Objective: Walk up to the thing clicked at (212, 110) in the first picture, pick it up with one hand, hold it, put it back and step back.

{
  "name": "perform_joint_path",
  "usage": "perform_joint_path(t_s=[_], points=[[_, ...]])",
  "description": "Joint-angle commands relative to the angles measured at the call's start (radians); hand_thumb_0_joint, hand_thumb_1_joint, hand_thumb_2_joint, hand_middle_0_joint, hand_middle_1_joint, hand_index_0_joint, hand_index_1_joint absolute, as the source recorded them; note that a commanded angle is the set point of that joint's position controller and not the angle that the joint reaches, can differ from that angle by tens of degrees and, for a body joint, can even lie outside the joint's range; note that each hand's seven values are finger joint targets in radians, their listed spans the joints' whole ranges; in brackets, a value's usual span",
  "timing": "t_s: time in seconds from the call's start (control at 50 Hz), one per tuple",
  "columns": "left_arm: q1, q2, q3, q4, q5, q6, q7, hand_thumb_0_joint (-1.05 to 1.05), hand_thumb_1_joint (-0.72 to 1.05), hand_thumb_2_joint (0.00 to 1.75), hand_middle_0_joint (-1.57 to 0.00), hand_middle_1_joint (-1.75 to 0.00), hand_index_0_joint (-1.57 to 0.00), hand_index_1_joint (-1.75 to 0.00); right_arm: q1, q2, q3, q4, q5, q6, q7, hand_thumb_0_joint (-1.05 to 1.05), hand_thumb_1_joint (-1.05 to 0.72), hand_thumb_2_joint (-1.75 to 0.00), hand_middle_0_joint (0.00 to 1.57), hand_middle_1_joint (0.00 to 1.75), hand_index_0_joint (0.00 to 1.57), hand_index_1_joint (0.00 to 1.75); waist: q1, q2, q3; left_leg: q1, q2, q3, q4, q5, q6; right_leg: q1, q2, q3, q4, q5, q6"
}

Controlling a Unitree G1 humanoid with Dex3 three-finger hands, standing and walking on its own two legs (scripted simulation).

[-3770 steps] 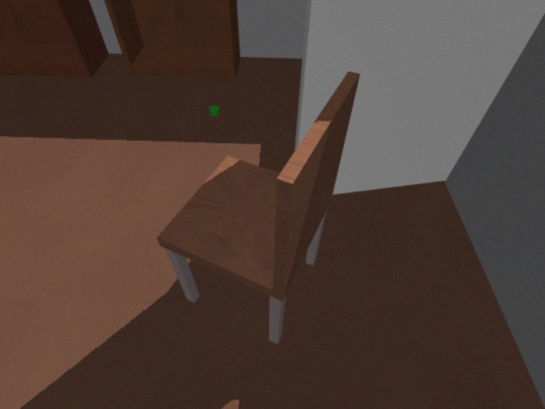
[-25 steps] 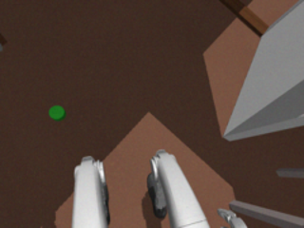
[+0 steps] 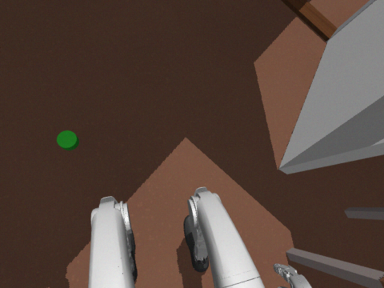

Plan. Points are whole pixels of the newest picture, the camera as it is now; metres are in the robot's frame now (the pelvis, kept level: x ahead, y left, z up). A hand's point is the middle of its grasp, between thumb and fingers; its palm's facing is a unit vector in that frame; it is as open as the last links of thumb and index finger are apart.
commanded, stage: approach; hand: left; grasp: from above
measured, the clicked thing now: (68, 140) +0.53 +0.31 -0.51
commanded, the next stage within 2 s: rest palm in 0.76 s
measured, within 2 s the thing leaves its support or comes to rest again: neither
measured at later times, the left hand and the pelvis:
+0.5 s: hand (48, 134) +0.50 +0.31 -0.33, palm faces -0.42 -0.07 -0.90, open 14.0 cm; pelvis -0.02 -0.01 -0.16, yaw -3 degrees
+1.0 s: hand (74, 133) +0.53 +0.27 -0.44, palm faces -0.41 -0.09 -0.91, open 14.1 cm; pelvis +0.00 -0.02 -0.21, yaw -9 degrees
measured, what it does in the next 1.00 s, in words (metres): lowers itself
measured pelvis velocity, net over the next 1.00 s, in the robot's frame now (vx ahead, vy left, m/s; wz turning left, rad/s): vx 0.00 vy -0.02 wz -0.15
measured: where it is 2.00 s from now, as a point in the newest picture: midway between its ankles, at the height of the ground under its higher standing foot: (163, 258)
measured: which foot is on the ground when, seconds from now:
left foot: down 0.00-1.00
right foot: down 0.00-1.00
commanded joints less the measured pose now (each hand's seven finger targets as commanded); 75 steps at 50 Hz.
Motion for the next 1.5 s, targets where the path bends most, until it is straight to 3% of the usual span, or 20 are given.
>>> perform_joint_path(t_s=[0.0, 0.1, 0.2, 0.3, 0.4, 0.56, 0.68, 0.74, 0.82, 0.88, 0.92, 1.04, 1.1, 1.16, 1.28, 1.3, 1.32, 1.38, 1.44, 1.48], points=[[-0.267, 0.194, 0.004, -0.062, 0.000, -0.015, 0.047, 0.00, -0.54, 0.93, -0.06, -1.11, -0.08, -1.09, 0.176, -0.218, -0.070, -0.009, -0.007, -0.013, -0.007, 0.00, -0.91, -0.90, 0.20, 0.30, 0.20, 0.30, -0.022, 0.224, -0.494, 0.473, -0.011, -0.015, -0.142, 0.160, 0.012, 0.078, 0.024, -0.040, -0.115, 0.166, -0.089], [-0.287, 0.210, 0.010, 0.045, 0.048, -0.078, 0.110, 0.00, -0.53, 0.92, -0.06, -1.12, -0.09, -1.09, 0.148, -0.234, -0.061, -0.008, -0.026, -0.022, 0.008, 0.00, -0.91, -0.90, 0.20, 0.30, 0.20, 0.30, -0.025, 0.234, -0.458, 0.383, -0.009, -0.040, -0.056, 0.172, 0.009, -0.078, 0.022, -0.047, 0.009, 0.164, -0.098], [-0.400, 0.287, 0.063, 0.011, 0.132, -0.115, 0.243, 0.00, -0.54, 0.93, -0.06, -1.14, -0.09, -1.11, 0.146, -0.246, -0.054, -0.007, -0.061, -0.019, 0.043, 0.00, -0.91, -0.90, 0.20, 0.30, 0.20, 0.30, -0.023, 0.343, -0.604, 0.376, -0.023, -0.018, 0.071, 0.215, 0.000, -0.132, 0.019, -0.055, 0.130, 0.199, -0.091], [-0.478, 0.324, 0.100, 0.026, 0.170, -0.083, 0.342, 0.00, -0.57, 0.96, -0.06, -1.13, -0.08, -1.11, 0.162, -0.277, -0.059, 0.016, -0.082, -0.034, 0.062, 0.00, -0.92, -0.90, 0.20, 0.30, 0.20, 0.30, -0.050, 0.418, -0.692, 0.418, -0.018, -0.038, 0.171, 0.255, -0.011, -0.227, 0.011, -0.086, 0.242, 0.220, -0.079], [-0.520, 0.341, 0.100, 0.092, 0.187, -0.016, 0.395, 0.00, -0.58, 0.97, -0.07, -1.11, -0.08, -1.10, 0.158, -0.287, -0.045, 0.018, -0.087, -0.056, 0.069, 0.00, -0.92, -0.90, 0.20, 0.30, 0.20, 0.30, -0.080, 0.447, -0.654, 0.303, -0.025, -0.019, 0.255, 0.127, -0.009, -0.305, 0.011, -0.106, 0.304, 0.133, -0.083], [-0.523, 0.339, 0.053, 0.151, 0.148, 0.039, 0.380, 0.00, -0.56, 0.96, -0.06, -1.11, -0.08, -1.09, 0.153, -0.309, 0.004, 0.009, -0.105, -0.098, 0.072, 0.00, -0.92, -0.90, 0.20, 0.30, 0.20, 0.30, -0.151, 0.373, -0.602, 0.098, -0.024, -0.018, 0.395, 0.032, 0.001, -0.272, 0.019, -0.131, 0.372, 0.087, -0.074], [-0.470, 0.370, 0.038, 0.235, 0.132, 0.026, 0.400, 0.00, -0.57, 0.96, -0.06, -1.10, -0.08, -1.08, 0.152, -0.330, 0.061, 0.016, -0.124, -0.122, 0.075, 0.00, -0.92, -0.90, 0.20, 0.30, 0.20, 0.30, -0.172, 0.348, -0.520, 0.044, -0.013, -0.029, 0.471, 0.105, 0.001, -0.242, 0.041, -0.154, 0.423, 0.157, -0.069], [-0.438, 0.413, 0.048, 0.271, 0.151, 0.016, 0.437, 0.00, -0.56, 0.95, -0.07, -1.10, -0.09, -1.08, 0.138, -0.338, 0.091, 0.009, -0.136, -0.129, 0.077, 0.00, -0.92, -0.90, 0.20, 0.30, 0.20, 0.30, -0.164, 0.383, -0.484, 0.040, -0.006, -0.030, 0.496, 0.145, 0.000, -0.218, 0.055, -0.161, 0.442, 0.196, -0.067], [-0.426, 0.518, 0.104, 0.232, 0.164, 0.025, 0.494, 0.00, -0.56, 0.94, -0.07, -1.09, -0.09, -1.07, 0.126, -0.357, 0.126, -0.011, -0.151, -0.138, 0.082, 0.00, -0.92, -0.90, 0.20, 0.30, 0.20, 0.30, -0.148, 0.425, -0.512, 0.059, 0.006, -0.034, 0.528, 0.245, 0.003, -0.135, 0.069, -0.162, 0.460, 0.296, -0.057], [-0.408, 0.539, 0.124, 0.191, 0.170, 0.053, 0.515, 0.00, -0.58, 0.96, -0.06, -1.05, -0.07, -1.04, 0.123, -0.370, 0.125, -0.034, -0.153, -0.149, 0.088, 0.00, -0.92, -0.90, 0.20, 0.30, 0.20, 0.30, -0.142, 0.493, -0.537, 0.136, 0.017, -0.048, 0.530, 0.314, -0.004, -0.156, 0.075, -0.172, 0.488, 0.331, -0.065], [-0.376, 0.531, 0.135, 0.196, 0.143, 0.069, 0.518, 0.00, -0.58, 0.96, -0.06, -1.04, -0.07, -1.03, 0.107, -0.377, 0.123, -0.038, -0.154, -0.153, 0.094, 0.00, -0.92, -0.91, 0.20, 0.30, 0.20, 0.30, -0.138, 0.477, -0.525, 0.113, 0.021, -0.051, 0.537, 0.316, -0.002, -0.143, 0.081, -0.181, 0.484, 0.338, -0.061], [-0.314, 0.485, 0.095, 0.213, 0.086, 0.108, 0.456, 0.00, -0.60, 0.97, -0.06, -1.04, -0.06, -1.03, 0.096, -0.389, 0.118, -0.045, -0.156, -0.159, 0.103, 0.00, -0.92, -0.91, 0.20, 0.30, 0.20, 0.30, -0.150, 0.435, -0.448, 0.026, 0.026, -0.070, 0.532, 0.231, -0.004, -0.162, 0.087, -0.200, 0.482, 0.267, -0.063], [-0.286, 0.509, 0.116, 0.221, 0.069, 0.099, 0.416, 0.00, -0.60, 0.98, -0.06, -1.03, -0.06, -1.03, 0.104, -0.394, 0.127, -0.054, -0.158, -0.151, 0.103, 0.00, -0.92, -0.91, 0.20, 0.30, 0.20, 0.30, -0.171, 0.373, -0.404, -0.031, 0.028, -0.079, 0.543, 0.187, 0.001, -0.148, 0.084, -0.204, 0.478, 0.242, -0.061], [-0.297, 0.453, 0.084, 0.221, 0.057, 0.061, 0.392, 0.00, -0.59, 0.97, -0.06, -1.05, -0.06, -1.04, 0.096, -0.392, 0.135, -0.054, -0.164, -0.145, 0.103, 0.00, -0.92, -0.91, 0.20, 0.30, 0.20, 0.30, -0.196, 0.357, -0.357, -0.036, 0.027, -0.089, 0.538, 0.151, -0.004, -0.171, 0.083, -0.216, 0.474, 0.211, -0.063], [-0.303, 0.438, 0.022, 0.220, 0.088, -0.033, 0.399, 0.00, -0.56, 0.95, -0.06, -1.07, -0.07, -1.06, 0.044, -0.402, 0.155, -0.059, -0.171, -0.146, 0.099, 0.00, -0.92, -0.91, 0.20, 0.30, 0.20, 0.30, -0.183, 0.381, -0.318, -0.003, 0.028, -0.118, 0.518, 0.057, -0.018, -0.229, 0.088, -0.243, 0.488, 0.131, -0.067], [-0.322, 0.468, 0.041, 0.178, 0.093, -0.049, 0.415, 0.00, -0.56, 0.96, -0.06, -1.07, -0.07, -1.06, 0.047, -0.407, 0.155, -0.053, -0.174, -0.149, 0.098, 0.00, -0.92, -0.91, 0.20, 0.30, 0.20, 0.30, -0.175, 0.402, -0.332, 0.023, 0.028, -0.116, 0.521, 0.080, -0.018, -0.215, 0.089, -0.242, 0.489, 0.152, -0.064], [-0.306, 0.445, 0.027, 0.218, 0.105, -0.055, 0.431, 0.00, -0.57, 0.96, -0.06, -1.06, -0.07, -1.05, 0.027, -0.405, 0.162, -0.062, -0.175, -0.150, 0.099, 0.00, -0.92, -0.91, 0.20, 0.30, 0.20, 0.30, -0.174, 0.390, -0.335, 0.021, 0.030, -0.125, 0.517, 0.078, -0.022, -0.224, 0.089, -0.251, 0.500, 0.147, -0.066], [-0.303, 0.494, 0.079, 0.212, 0.127, -0.069, 0.497, 0.00, -0.58, 0.98, -0.06, -1.05, -0.06, -1.04, 0.028, -0.416, 0.161, -0.052, -0.180, -0.157, 0.102, 0.00, -0.92, -0.91, 0.20, 0.30, 0.20, 0.30, -0.165, 0.430, -0.339, 0.052, 0.033, -0.121, 0.519, 0.130, -0.028, -0.221, 0.090, -0.255, 0.514, 0.187, -0.065], [-0.307, 0.466, 0.065, 0.246, 0.160, -0.055, 0.551, 0.00, -0.57, 0.98, -0.06, -1.04, -0.06, -1.04, 0.026, -0.408, 0.159, -0.044, -0.184, -0.172, 0.107, 0.00, -0.92, -0.91, 0.20, 0.30, 0.20, 0.30, -0.180, 0.417, -0.323, 0.029, 0.035, -0.111, 0.535, 0.138, -0.023, -0.242, 0.094, -0.254, 0.513, 0.203, -0.064], [-0.300, 0.476, 0.074, 0.272, 0.167, -0.030, 0.582, 0.00, -0.59, 1.00, -0.06, -1.02, -0.05, -1.03, 0.017, -0.407, 0.161, -0.036, -0.186, -0.181, 0.108, 0.00, -0.92, -0.91, 0.20, 0.30, 0.20, 0.30, -0.168, 0.425, -0.325, 0.019, 0.036, -0.102, 0.541, 0.149, -0.021, -0.238, 0.099, -0.249, 0.507, 0.219, -0.063]])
